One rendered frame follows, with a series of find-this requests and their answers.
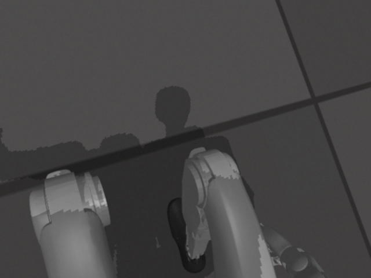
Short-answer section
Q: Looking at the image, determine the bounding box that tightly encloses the right robot hand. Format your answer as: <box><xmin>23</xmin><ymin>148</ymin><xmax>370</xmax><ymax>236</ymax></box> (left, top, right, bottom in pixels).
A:
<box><xmin>259</xmin><ymin>222</ymin><xmax>292</xmax><ymax>265</ymax></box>

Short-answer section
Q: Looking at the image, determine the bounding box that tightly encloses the right robot foot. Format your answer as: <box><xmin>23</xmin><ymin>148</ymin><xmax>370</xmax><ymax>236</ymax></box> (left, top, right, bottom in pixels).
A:
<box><xmin>167</xmin><ymin>198</ymin><xmax>206</xmax><ymax>273</ymax></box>

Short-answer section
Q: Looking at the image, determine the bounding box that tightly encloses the right robot arm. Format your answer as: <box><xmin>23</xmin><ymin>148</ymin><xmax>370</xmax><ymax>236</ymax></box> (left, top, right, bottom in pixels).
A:
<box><xmin>280</xmin><ymin>246</ymin><xmax>331</xmax><ymax>278</ymax></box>

